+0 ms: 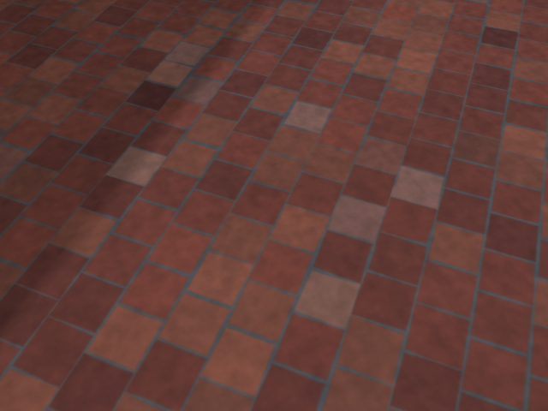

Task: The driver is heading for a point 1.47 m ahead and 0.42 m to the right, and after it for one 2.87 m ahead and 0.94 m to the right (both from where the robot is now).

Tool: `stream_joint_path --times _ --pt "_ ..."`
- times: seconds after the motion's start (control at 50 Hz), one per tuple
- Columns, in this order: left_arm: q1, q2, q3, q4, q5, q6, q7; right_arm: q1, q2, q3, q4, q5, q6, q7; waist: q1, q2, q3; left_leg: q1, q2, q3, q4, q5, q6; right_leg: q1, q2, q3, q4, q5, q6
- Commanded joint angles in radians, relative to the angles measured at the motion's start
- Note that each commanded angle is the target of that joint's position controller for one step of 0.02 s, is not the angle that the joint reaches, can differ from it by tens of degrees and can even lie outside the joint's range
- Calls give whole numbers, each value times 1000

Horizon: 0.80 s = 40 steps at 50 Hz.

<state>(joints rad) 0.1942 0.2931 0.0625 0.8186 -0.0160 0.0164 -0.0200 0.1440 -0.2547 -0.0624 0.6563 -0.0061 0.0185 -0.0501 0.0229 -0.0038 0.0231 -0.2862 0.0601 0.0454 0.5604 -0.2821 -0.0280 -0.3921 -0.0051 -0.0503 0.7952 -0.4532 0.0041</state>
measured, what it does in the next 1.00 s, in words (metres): walks ahead, turning right: right foot, then left foot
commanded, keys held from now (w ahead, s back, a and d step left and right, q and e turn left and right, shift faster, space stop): e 0.54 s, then w+e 0.02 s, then w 0.44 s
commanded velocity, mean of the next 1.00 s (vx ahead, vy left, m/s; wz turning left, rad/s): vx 0.14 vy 0.00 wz -0.41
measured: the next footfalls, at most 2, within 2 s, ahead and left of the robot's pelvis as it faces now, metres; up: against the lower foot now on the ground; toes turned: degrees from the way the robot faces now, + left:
right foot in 0.08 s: +0.05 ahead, -0.10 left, +0.00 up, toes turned -5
left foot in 0.60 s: +0.10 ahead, +0.10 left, +0.00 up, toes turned -27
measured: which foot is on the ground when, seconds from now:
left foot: down 0.00-0.08, up 0.10-0.58, down 0.60-0.98, up 1.00-1.00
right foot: up 0.00-0.06, down 0.08-0.60, up 0.62-0.96, down 0.98-1.00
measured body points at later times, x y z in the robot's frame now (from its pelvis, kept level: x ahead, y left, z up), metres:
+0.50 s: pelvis +0.01 -0.01 +0.01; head +0.04 -0.04 +0.46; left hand +0.23 +0.22 -0.07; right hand +0.09 -0.33 -0.09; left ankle +0.07 +0.14 -0.70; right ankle +0.01 -0.10 -0.73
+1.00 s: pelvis +0.08 -0.06 +0.00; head +0.09 -0.08 +0.45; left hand +0.36 +0.09 -0.08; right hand -0.02 -0.33 -0.12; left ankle +0.07 +0.12 -0.73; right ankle +0.06 -0.17 -0.73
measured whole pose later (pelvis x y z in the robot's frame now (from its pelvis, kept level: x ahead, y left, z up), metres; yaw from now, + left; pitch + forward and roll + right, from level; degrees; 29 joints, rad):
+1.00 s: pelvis +0.08 -0.06 +0.00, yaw -25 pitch +2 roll +0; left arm 0.16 0.28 0.05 0.66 -0.02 -0.06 -0.02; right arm 0.40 -0.29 -0.06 0.78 0.02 -0.05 0.00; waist -0.06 0.01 -0.02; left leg -0.15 0.05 -0.04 0.52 -0.39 -0.02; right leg -0.33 0.01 -0.02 0.51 -0.21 -0.03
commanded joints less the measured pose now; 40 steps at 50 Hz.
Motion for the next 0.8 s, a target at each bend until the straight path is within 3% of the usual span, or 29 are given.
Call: stream_joint_path --times 0.02,0.06,0.08,0.1,0.12,0.14,0.16,0.18,0.2,0.24,0.34,0.42,0.5,0.54,0.56,0.58,0.6,0.62,0.64,0.66,0.7,0.8 --pt "6 63 22 -79 -4 3 -9 -46 -184 -59 -54 16 -4 -10 -5 170 -97 106 247 -155 -101 483 190 4 -11 -24 -71 82 -8" --pt "43 75 33 -76 6 8 -15 -28 -167 -59 -33 27 4 -8 11 120 -94 38 190 -72 9 312 114 130 25 -23 -268 285 -42" --pt "46 163 57 -94 13 5 -2 27 -123 -52 -27 7 3 -5 -21 -97 -90 -102 94 37 231 68 19 230 -109 212 -382 559 -104" --pt "64 277 76 -122 32 -3 0 -49 -75 -29 -89 -22 0 -10 2 -329 -68 -367 -70 24 470 -394 -55 305 -351 581 -448 872 -303" --pt "113 248 64 -125 60 -23 -7 -95 -107 -37 -94 -8 -8 -15 58 -210 -152 -396 -71 -121 633 -445 -44 334 -391 635 -462 821 -393" --pt "69 222 57 -132 53 -38 -4 -90 -134 -45 -81 7 -9 -16 30 -137 -128 -423 -50 -145 683 -370 -31 337 -346 547 -439 772 -354" --pt "16 203 54 -141 29 -40 6 -73 -145 -52 -59 3 -9 -20 7 -82 -112 -438 -33 -147 669 -282 -27 331 -291 472 -422 716 -294" --pt "-19 181 46 -150 10 -34 17 -72 -154 -57 -48 -5 -6 -27 -1 -71 -103 -438 -21 -152 638 -216 -30 321 -262 435 -418 699 -257" --pt "-32 169 40 -155 3 -25 26 -60 -153 -60 -43 -5 -6 -27 -14 -80 -110 -391 -25 -150 625 -172 -37 290 -230 401 -421 705 -239" --pt "-18 168 39 -164 6 -14 38 -32 -125 -54 -35 3 -10 -19 -20 -89 -136 -351 -52 -134 600 -107 -48 292 -196 372 -427 703 -234" --pt "-7 184 49 -185 3 4 56 -61 -104 -43 -37 6 -21 -10 0 -114 -120 -318 -71 -144 359 -48 -70 302 -170 410 -440 514 -227" --pt "-27 194 56 -207 6 14 51 -66 -114 -45 -37 11 -35 6 8 -144 -93 -221 -88 -149 226 -61 -65 221 -156 479 -449 385 -232" --pt "-48 195 61 -226 2 23 41 -47 -125 -50 -35 18 -56 23 8 -157 -105 -137 -106 -151 104 -84 -44 227 -148 560 -417 453 -228" --pt "-69 191 61 -236 -7 29 41 -12 -126 -52 -25 20 -65 33 -15 -158 -114 -64 -113 -142 -28 -32 -26 230 -128 583 -384 499 -209" --pt "-83 184 58 -242 -16 33 44 31 -128 -55 -11 20 -70 38 -43 -146 -133 28 -110 -125 -150 57 -9 198 -99 574 -371 396 -183" --pt "-74 153 47 -246 -14 33 48 66 -147 -62 2 15 -70 39 -51 -110 -148 149 -45 -153 -216 121 20 116 -56 533 -334 206 -140" --pt "-22 81 25 -241 1 30 44 86 -191 -65 -8 -4 -64 34 -28 71 -178 274 154 -354 -265 29 101 -26 46 396 -133 -95 -78" --pt "-31 111 36 -268 -7 14 43 108 -258 -79 2 -33 -61 39 -19 261 -93 234 282 -603 -335 -128 240 -244 161 229 54 -175 -46" --pt "-48 165 50 -264 3 -3 43 74 -222 -72 -16 -31 -73 40 -27 212 -37 179 312 -656 -366 -308 287 -302 77 245 201 -106 -26" --pt "-37 183 57 -244 5 -9 39 45 -180 -58 -19 -13 -78 34 -16 177 -9 164 263 -582 -373 -355 255 -316 58 236 248 -31 -12" --pt "-7 144 49 -210 15 -14 32 56 -149 -43 -6 10 -82 25 -22 156 3 199 192 -475 -380 -306 208 -339 41 205 285 72 26" --pt "-114 63 14 -234 6 -55 10 141 -175 -43 19 12 -89 26 -83 160 19 167 136 -305 -405 -111 206 -248 -13 66 63 198 41"
Velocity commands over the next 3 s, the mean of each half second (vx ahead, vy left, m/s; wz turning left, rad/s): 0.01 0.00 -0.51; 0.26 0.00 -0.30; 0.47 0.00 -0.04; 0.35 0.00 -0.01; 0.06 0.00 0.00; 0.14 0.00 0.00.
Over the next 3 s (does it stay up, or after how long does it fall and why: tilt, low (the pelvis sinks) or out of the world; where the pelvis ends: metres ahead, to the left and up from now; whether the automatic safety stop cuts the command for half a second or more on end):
stays up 0.66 -0.35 0.00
